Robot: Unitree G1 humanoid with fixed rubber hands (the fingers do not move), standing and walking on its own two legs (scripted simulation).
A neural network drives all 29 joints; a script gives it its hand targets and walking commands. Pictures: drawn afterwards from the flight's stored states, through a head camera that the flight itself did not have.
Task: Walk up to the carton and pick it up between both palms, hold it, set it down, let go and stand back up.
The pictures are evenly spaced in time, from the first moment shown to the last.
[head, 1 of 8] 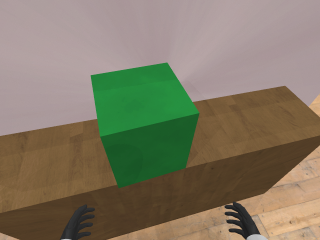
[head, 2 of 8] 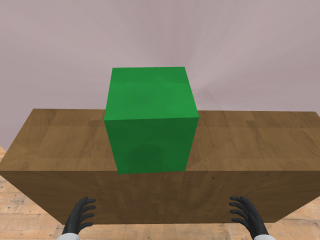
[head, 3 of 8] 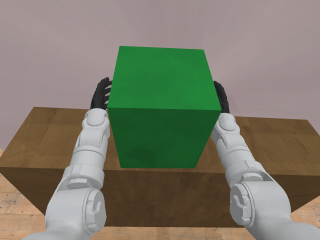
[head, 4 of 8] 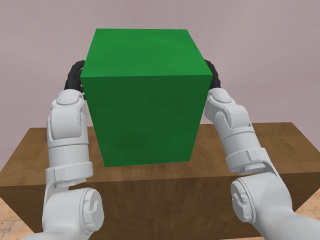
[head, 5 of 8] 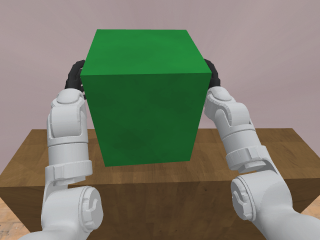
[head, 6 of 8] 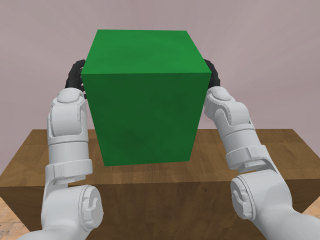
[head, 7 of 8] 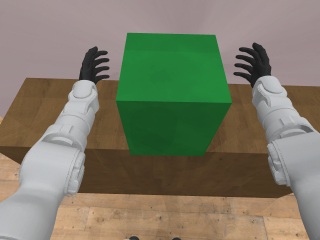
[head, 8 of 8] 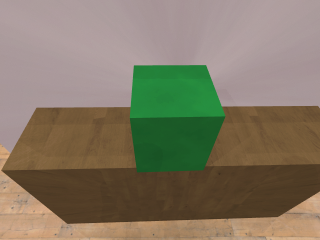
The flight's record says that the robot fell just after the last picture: no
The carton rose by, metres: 0.21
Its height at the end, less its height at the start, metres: +0.00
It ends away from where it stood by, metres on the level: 0.04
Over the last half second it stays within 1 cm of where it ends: yes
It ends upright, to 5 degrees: yes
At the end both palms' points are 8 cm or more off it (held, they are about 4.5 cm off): yes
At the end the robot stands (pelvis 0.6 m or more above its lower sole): yes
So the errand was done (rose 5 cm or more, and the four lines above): yes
